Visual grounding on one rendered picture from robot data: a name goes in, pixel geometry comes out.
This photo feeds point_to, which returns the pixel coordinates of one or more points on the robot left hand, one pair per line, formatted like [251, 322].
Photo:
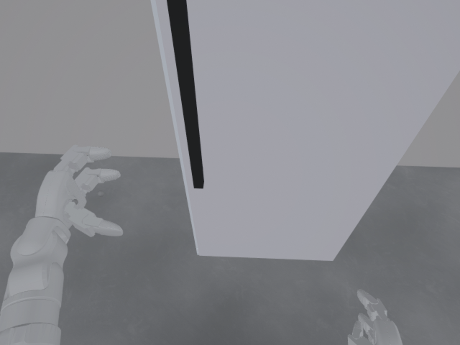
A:
[58, 189]

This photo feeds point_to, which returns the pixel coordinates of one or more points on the handle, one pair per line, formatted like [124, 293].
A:
[178, 15]

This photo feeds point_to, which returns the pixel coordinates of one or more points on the fridge door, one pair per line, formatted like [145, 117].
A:
[305, 107]

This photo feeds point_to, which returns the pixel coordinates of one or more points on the robot right hand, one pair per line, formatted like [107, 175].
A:
[382, 331]

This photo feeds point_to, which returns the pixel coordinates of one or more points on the left robot forearm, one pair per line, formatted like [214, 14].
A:
[32, 301]

